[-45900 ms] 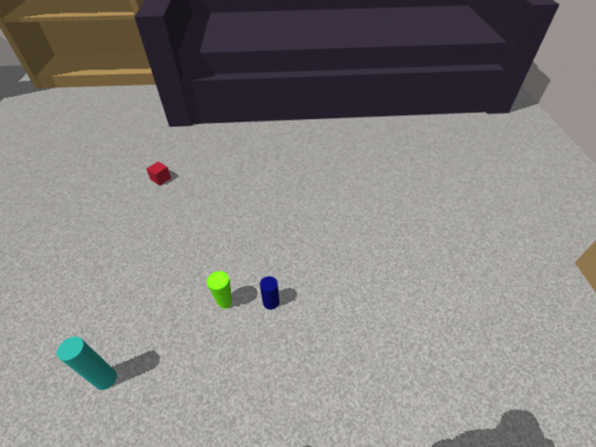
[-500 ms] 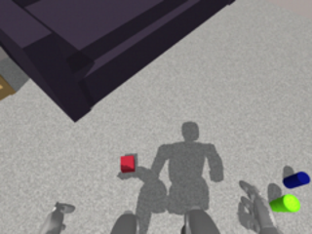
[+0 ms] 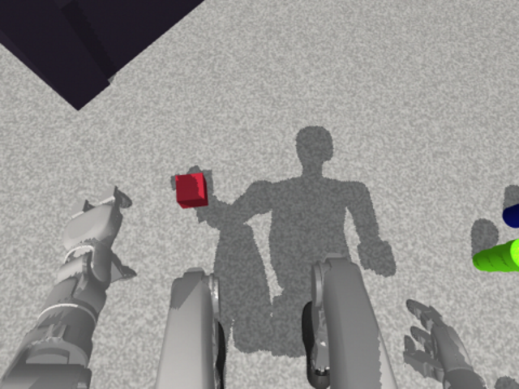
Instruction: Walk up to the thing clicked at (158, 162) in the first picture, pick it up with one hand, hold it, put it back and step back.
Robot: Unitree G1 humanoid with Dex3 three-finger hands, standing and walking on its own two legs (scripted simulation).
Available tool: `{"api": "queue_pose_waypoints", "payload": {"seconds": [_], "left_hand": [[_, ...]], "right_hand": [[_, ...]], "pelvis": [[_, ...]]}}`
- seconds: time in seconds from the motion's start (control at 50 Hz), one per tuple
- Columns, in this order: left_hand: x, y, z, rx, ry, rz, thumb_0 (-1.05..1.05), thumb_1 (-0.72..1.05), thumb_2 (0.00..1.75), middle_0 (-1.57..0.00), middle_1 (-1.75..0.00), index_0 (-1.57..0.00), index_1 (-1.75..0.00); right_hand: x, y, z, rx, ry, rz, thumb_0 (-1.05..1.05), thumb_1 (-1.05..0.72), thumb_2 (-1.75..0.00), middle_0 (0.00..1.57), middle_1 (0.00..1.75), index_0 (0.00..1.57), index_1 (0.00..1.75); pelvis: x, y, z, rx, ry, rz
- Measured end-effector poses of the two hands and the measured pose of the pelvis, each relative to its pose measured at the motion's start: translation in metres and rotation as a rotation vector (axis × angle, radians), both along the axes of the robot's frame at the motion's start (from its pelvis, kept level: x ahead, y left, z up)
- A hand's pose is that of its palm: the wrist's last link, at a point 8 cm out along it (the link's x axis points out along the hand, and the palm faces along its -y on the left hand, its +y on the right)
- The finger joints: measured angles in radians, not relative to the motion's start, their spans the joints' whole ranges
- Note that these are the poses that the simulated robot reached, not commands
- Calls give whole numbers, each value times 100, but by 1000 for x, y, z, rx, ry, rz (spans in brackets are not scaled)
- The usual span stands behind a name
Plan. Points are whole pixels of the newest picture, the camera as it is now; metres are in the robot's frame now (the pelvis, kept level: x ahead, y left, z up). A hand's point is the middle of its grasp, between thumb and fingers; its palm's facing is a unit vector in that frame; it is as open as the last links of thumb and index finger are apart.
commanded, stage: rise first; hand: left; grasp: from above
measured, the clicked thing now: (192, 191) +0.55 +0.17 -0.45
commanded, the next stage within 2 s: approach in 1.48 s
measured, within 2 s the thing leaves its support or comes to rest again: neither
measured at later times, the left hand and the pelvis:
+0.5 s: hand (142, 210) +0.44 +0.24 -0.26, palm faces -0.45 -0.02 -0.89, open 13.6 cm; pelvis -0.02 +0.01 -0.10, yaw -2 degrees
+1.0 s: hand (155, 195) +0.49 +0.23 -0.31, palm faces -0.45 -0.04 -0.89, open 13.7 cm; pelvis -0.01 +0.01 -0.14, yaw -4 degrees
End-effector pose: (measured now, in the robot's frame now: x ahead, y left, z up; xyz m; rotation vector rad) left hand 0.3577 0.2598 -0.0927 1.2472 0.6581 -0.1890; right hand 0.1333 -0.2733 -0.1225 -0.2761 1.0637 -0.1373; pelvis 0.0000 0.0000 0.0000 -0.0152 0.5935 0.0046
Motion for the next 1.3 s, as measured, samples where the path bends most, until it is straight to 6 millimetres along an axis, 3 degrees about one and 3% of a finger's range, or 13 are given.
{"api": "queue_pose_waypoints", "payload": {"seconds": [0.1,0.2,0.4,0.6,0.84,1.3], "left_hand": [[28,-7,-28,58,-35,-95,0,-41,93,-4,-115,-7,-112],[49,-12,-51,101,-60,-171,0,-40,92,-4,-117,-8,-112],[77,-16,-91,161,-83,-290,0,-41,91,-6,-114,-10,-108],[103,-19,-119,191,-115,-311,0,-43,92,-7,-109,-11,-104],[129,-27,-143,193,-100,-267,1,-44,92,-7,-109,-11,-104],[153,-35,-174,182,-94,-278,1,-46,94,-8,-106,-11,-102]], "right_hand": [[-41,-3,-33,-12,97,-30,1,-80,-88,20,30,20,30],[-76,-3,-51,-32,180,-60,1,-82,-88,20,30,20,30],[-118,2,-71,-60,296,-87,1,-86,-89,20,29,20,30],[-131,11,-92,-58,357,-71,1,-89,-90,20,29,21,30],[-138,18,-108,-28,411,-56,0,-90,-90,20,29,21,30],[-162,14,-103,-50,502,-43,0,-90,-90,20,29,20,30]], "pelvis": [[-12,0,-31,-8,5,-5],[-20,3,-55,-21,5,-6],[-24,11,-89,-49,9,-2],[-23,15,-115,-62,21,-3],[-17,14,-129,-68,44,-9],[-13,15,-145,-92,45,-22]]}}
